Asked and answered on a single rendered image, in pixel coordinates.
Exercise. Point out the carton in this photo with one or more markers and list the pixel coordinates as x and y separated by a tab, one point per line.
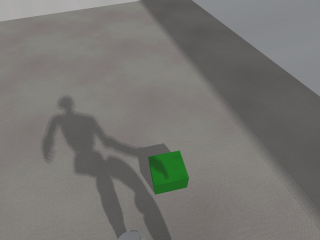
168	172

